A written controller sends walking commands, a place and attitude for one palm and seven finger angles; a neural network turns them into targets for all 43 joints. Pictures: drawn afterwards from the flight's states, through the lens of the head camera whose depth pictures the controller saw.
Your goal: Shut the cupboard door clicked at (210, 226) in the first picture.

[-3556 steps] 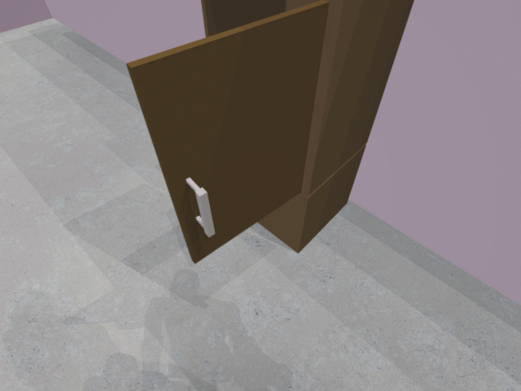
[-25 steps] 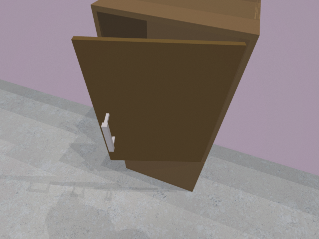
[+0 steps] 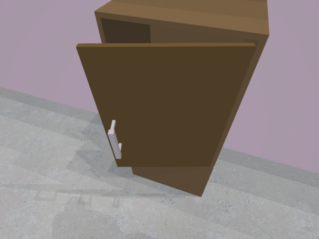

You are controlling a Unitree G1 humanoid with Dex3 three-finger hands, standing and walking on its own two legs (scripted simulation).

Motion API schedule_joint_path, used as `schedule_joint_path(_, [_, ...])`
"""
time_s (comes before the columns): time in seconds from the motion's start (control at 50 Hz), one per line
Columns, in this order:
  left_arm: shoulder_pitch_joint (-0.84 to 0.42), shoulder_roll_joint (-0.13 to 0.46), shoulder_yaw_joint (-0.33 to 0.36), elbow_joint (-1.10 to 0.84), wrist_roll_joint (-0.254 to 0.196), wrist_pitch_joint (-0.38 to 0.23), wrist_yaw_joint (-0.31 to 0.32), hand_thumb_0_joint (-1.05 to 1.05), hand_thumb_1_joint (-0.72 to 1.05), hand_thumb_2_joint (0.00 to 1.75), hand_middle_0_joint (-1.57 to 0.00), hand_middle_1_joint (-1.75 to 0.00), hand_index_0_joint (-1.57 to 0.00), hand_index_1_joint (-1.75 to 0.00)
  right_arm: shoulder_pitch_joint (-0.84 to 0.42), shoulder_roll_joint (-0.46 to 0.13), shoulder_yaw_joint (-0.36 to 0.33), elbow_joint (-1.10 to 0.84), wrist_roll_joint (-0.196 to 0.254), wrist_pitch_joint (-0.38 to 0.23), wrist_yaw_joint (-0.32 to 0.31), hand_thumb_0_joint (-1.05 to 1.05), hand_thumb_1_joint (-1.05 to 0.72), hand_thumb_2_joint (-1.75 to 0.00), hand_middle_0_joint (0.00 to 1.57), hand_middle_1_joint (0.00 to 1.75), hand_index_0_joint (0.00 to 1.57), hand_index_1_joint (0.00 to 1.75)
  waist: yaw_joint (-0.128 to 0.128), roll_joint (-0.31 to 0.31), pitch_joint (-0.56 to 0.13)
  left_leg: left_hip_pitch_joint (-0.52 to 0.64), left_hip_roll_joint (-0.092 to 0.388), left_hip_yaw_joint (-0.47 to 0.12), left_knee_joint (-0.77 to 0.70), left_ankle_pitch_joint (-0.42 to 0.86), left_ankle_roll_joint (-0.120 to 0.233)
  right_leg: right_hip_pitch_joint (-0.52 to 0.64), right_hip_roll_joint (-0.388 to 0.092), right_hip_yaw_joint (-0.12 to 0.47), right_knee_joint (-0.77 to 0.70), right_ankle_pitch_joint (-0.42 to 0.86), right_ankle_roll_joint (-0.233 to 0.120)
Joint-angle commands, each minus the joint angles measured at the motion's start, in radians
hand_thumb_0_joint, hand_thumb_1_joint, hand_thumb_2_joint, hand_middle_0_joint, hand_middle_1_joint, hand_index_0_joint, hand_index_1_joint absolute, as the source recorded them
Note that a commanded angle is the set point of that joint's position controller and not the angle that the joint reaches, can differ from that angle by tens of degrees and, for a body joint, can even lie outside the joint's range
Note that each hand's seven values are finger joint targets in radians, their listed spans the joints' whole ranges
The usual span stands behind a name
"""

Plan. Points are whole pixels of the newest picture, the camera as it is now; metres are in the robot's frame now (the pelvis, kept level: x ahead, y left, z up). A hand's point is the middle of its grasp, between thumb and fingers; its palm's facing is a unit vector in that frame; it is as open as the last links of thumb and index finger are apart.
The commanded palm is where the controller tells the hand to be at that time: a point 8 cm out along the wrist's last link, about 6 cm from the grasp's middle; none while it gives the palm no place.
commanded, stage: look again from close up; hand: left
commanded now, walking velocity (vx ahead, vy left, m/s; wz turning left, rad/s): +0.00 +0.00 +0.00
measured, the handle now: (116, 140) +0.45 +0.19 -0.09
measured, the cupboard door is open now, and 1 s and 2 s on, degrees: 19 19 19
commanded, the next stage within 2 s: raise the hand and make a fist in 0.12 s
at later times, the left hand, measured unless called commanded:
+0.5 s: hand (93, 216) +0.18 +0.18 -0.03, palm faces +0.10 -0.99 -0.05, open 6.8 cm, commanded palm +0.11 +0.24 -0.07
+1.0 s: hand (95, 230) +0.16 +0.18 -0.07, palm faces +0.04 -1.00 -0.03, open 4.4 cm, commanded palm +0.12 +0.23 -0.07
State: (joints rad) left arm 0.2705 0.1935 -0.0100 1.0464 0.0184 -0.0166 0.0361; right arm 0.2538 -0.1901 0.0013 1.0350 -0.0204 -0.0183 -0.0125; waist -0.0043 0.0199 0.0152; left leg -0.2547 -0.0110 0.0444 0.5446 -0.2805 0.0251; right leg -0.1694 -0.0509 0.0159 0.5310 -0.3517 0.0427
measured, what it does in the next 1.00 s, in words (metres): lowers itself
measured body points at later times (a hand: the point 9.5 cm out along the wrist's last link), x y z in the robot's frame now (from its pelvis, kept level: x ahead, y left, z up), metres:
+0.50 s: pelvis -0.03 -0.03 -0.07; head +0.00 -0.03 +0.38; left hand +0.17 +0.23 -0.02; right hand +0.16 -0.28 -0.14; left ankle +0.01 +0.10 -0.73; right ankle -0.02 -0.13 -0.73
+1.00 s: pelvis -0.05 -0.02 -0.11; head +0.01 -0.03 +0.33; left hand +0.15 +0.23 -0.06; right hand +0.12 -0.25 -0.20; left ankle +0.01 +0.10 -0.73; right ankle -0.03 -0.13 -0.73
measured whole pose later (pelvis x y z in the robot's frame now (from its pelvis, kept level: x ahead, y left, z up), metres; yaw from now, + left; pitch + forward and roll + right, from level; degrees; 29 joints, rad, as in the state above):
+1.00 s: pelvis -0.05 -0.02 -0.11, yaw +1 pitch +17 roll -2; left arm 0.40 0.22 0.19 0.04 -0.31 -0.39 -0.29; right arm 0.25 -0.19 -0.01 0.57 0.02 -0.24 -0.06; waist 0.01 0.04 -0.19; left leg -1.08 0.03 -0.04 1.30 -0.51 -0.02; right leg -1.00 0.01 -0.07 1.28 -0.58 -0.03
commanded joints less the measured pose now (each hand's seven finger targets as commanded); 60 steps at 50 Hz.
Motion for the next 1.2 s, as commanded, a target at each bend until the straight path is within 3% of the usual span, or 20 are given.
schedule_joint_path(0.0, [0.046,0.118,0.023,-0.037,-0.004,-0.006,0.006,0.0,0.9,0.9,-0.2,-0.3,-0.2,-0.3,0.017,-0.126,-0.02,-0.047,0.006,-0.02,-0.01,0.0,-0.9,-0.9,0.2,0.3,0.2,0.3,0.011,-0.03,0.013,0.051,0.104,-0.105,-0.12,0.265,0.022,-0.044,-0.034,0.032,-0.084,0.191,-0.06])
schedule_joint_path(0.18, [0.023,0.144,0.025,-0.03,-0.003,-0.004,0.004,0.0,0.9,0.9,-0.2,-0.3,-0.2,-0.3,-0.012,-0.139,-0.023,-0.023,0.007,-0.02,-0.011,0.0,-0.9,-0.9,0.2,0.3,0.2,0.3,0.01,-0.028,-0.004,0.087,0.106,-0.092,-0.128,0.298,0.018,-0.027,-0.043,0.036,-0.1,0.245,-0.056])
schedule_joint_path(0.2, [0.075,0.107,0.023,-0.013,0.009,-0.018,0.043,0.0,0.9,0.9,-0.2,-0.3,-0.2,-0.3,-0.021,-0.148,-0.026,-0.071,0.018,-0.016,-0.008,0.0,-0.9,-0.9,0.2,0.3,0.2,0.3,0.009,-0.042,0.01,0.078,0.137,-0.076,0.044,0.526,-0.008,-0.064,-0.064,0.069,-0.097,0.46,-0.043])
schedule_joint_path(0.22, [-0.815,0.818,0.577,-1.627,-0.072,-0.291,0.078,0.0,0.9,0.9,-0.2,-0.3,-0.2,-0.3,0.08,-0.327,-0.078,-0.284,0.032,-0.213,-0.087,0.0,-0.9,-0.9,0.2,0.3,0.2,0.3,-0.12,-0.003,-0.35,0.405,0.078,-0.141,0.122,0.615,-0.006,-0.112,0.041,-0.094,0.223,0.54,-0.062])
schedule_joint_path(0.24, [0.043,0.178,0.086,-1.19,-0.113,-0.199,0.064,0.0,0.9,0.9,-0.22,-0.32,-0.22,-0.32,-0.021,-0.207,-0.018,-0.319,0.097,-0.298,-0.119,0.0,-0.9,-0.9,0.2,0.3,0.2,0.3,-0.015,0.357,-0.497,0.525,0.128,-0.183,0.029,0.752,-0.022,-0.301,0.068,-0.128,0.362,0.126,-0.037])
schedule_joint_path(0.26, [0.264,-0.054,0.009,-1.203,-0.189,-0.075,0.061,0.0,0.9,0.9,-0.24,-0.34,-0.24,-0.34,-0.053,-0.161,-0.033,-0.342,0.082,-0.334,-0.088,0.0,-0.9,-0.9,0.2,0.3,0.2,0.3,-0.003,0.357,-0.435,0.325,0.093,-0.161,-0.01,0.73,-0.057,-0.227,0.057,-0.112,0.475,0.032,-0.05])
schedule_joint_path(0.28, [0.071,0.007,0.043,-1.173,-0.158,-0.094,0.063,0.0,0.9,0.9,-0.25,-0.36,-0.25,-0.36,-0.027,-0.134,-0.05,-0.332,0.072,-0.35,-0.049,0.0,-0.9,-0.9,0.2,0.3,0.2,0.3,-0.034,0.174,-0.192,0.089,0.078,-0.137,-0.043,0.566,-0.05,-0.332,0.04,-0.095,0.367,0.006,-0.044])
schedule_joint_path(0.32, [0.156,0.036,0.147,-0.975,-0.182,-0.181,0.01,0.0,0.9,0.9,-0.29,-0.4,-0.29,-0.4,-0.063,-0.161,-0.087,-0.389,0.047,-0.353,-0.018,0.0,-0.9,-0.9,0.2,0.3,0.2,0.3,-0.016,0.0,0.022,-0.218,0.021,-0.112,0.099,0.08,-0.058,-0.415,0.041,-0.127,0.16,0.018,-0.062])
schedule_joint_path(0.34, [0.261,0.04,0.205,-0.854,-0.207,-0.264,-0.033,0.0,0.9,0.9,-0.31,-0.42,-0.31,-0.42,-0.086,-0.155,-0.089,-0.409,0.042,-0.346,-0.014,0.0,-0.9,-0.9,0.2,0.3,0.2,0.3,-0.005,-0.19,0.036,-0.33,0.006,-0.099,0.185,-0.016,-0.044,-0.487,0.041,-0.114,0.145,-0.043,-0.061])
schedule_joint_path(0.4, [0.374,0.041,0.296,-0.778,-0.274,-0.554,-0.259,0.0,0.9,0.9,-0.36,-0.48,-0.36,-0.48,-0.115,-0.162,-0.104,-0.473,0.025,-0.332,0.014,0.0,-0.9,-0.9,0.2,0.3,0.2,0.3,0.064,-0.282,-0.178,-0.486,-0.014,-0.062,0.415,0.167,-0.045,-0.504,0.044,-0.078,0.411,0.356,-0.058])
schedule_joint_path(0.42, [0.384,0.044,0.297,-0.775,-0.291,-0.642,-0.338,0.0,0.9,0.9,-0.38,-0.5,-0.38,-0.5,-0.126,-0.159,-0.114,-0.487,0.024,-0.334,0.019,0.0,-0.9,-0.9,0.2,0.3,0.2,0.3,0.083,-0.285,-0.256,-0.546,-0.019,-0.054,0.472,0.15,-0.051,-0.535,0.046,-0.055,0.487,0.349,-0.052])
schedule_joint_path(0.44, [0.331,0.058,0.287,-0.79,-0.314,-0.71,-0.409,0.0,0.9,0.9,-0.4,-0.52,-0.4,-0.52,-0.151,-0.154,-0.119,-0.51,0.031,-0.338,0.024,0.0,-0.9,-0.9,0.2,0.3,0.2,0.3,0.078,-0.232,-0.265,-0.624,-0.029,-0.042,0.507,0.011,-0.055,-0.604,0.038,0.002,0.482,0.114,-0.055])
schedule_joint_path(0.48, [0.255,0.135,0.33,-0.869,-0.367,-0.693,-0.473,0.0,0.9,0.9,-0.44,-0.56,-0.44,-0.56,-0.162,-0.173,-0.114,-0.594,0.042,-0.325,0.018,0.0,-0.9,-0.9,0.2,0.3,0.2,0.3,0.091,-0.008,-0.296,-0.647,-0.029,-0.023,0.558,-0.036,-0.035,-0.629,0.029,0.064,0.491,-0.012,-0.071])
schedule_joint_path(0.5, [0.22,0.164,0.351,-0.946,-0.387,-0.663,-0.48,0.0,0.9,0.9,-0.46,-0.58,-0.46,-0.58,-0.162,-0.175,-0.113,-0.632,0.048,-0.323,0.01,0.0,-0.9,-0.9,0.2,0.3,0.2,0.3,0.095,0.005,-0.364,-0.643,-0.027,-0.023,0.572,-0.04,-0.026,-0.607,0.031,0.078,0.488,-0.043,-0.069])
schedule_joint_path(0.54, [0.158,0.177,0.361,-1.064,-0.412,-0.61,-0.458,0.0,0.9,0.9,-0.49,-0.62,-0.49,-0.62,-0.154,-0.162,-0.108,-0.67,0.059,-0.318,-0.012,0.0,-0.9,-0.9,0.2,0.3,0.2,0.3,0.078,-0.023,-0.421,-0.677,-0.018,-0.026,0.609,-0.095,-0.015,-0.602,0.027,0.13,0.443,-0.161,-0.047])
schedule_joint_path(0.66, [-0.056,0.192,0.259,-1.345,-0.352,-0.608,-0.367,0.0,0.9,0.9,-0.6,-0.74,-0.6,-0.74,-0.096,-0.163,-0.081,-0.643,0.049,-0.321,-0.069,0.0,-0.9,-0.9,0.2,0.3,0.2,0.3,-0.025,-0.015,-0.352,-0.688,0.021,-0.069,0.671,-0.151,0.016,-0.741,0.055,0.114,0.433,-0.272,-0.052])
schedule_joint_path(0.72, [-0.017,0.164,0.225,-1.266,-0.348,-0.561,-0.38,0.0,0.9,0.9,-0.66,-0.8,-0.66,-0.8,-0.095,-0.165,-0.071,-0.623,0.052,-0.323,-0.08,0.0,-0.9,-0.9,0.2,0.3,0.2,0.3,-0.023,0.012,-0.333,-0.712,0.019,-0.08,0.659,-0.191,0.012,-0.768,0.061,0.082,0.443,-0.318,-0.058])
schedule_joint_path(0.86, [0.146,0.193,0.331,-1.159,-0.368,-0.401,-0.356,0.0,0.9,0.9,-0.79,-0.94,-0.79,-0.94,-0.115,-0.137,-0.068,-0.648,0.061,-0.285,-0.074,0.0,-0.9,-0.9,0.2,0.3,0.2,0.3,0.058,-0.044,-0.395,-0.738,0.015,-0.087,0.616,-0.125,0.001,-0.63,0.046,0.082,0.44,-0.23,-0.047])
schedule_joint_path(1.04, [0.131,0.118,0.233,-1.214,-0.336,-0.518,-0.294,0.0,0.9,0.9,-0.95,-1.12,-0.95,-1.12,-0.087,-0.156,-0.068,-0.646,0.038,-0.273,-0.052,0.0,-0.9,-0.9,0.2,0.3,0.2,0.3,0.023,-0.013,-0.378,-0.676,0.015,-0.104,0.576,-0.104,-0.001,-0.738,0.07,-0.025,0.534,-0.148,-0.068])
schedule_joint_path(1.18, [0.152,0.13,0.227,-1.277,-0.322,-0.514,-0.277,0.0,0.9,0.9,-1.08,-1.26,-1.08,-1.26,-0.074,-0.173,-0.071,-0.666,0.034,-0.248,-0.051,0.0,-0.9,-0.9,0.2,0.3,0.2,0.3,0.03,0.037,-0.431,-0.603,0.017,-0.123,0.542,-0.087,-0.006,-0.76,0.083,-0.079,0.583,-0.087,-0.079])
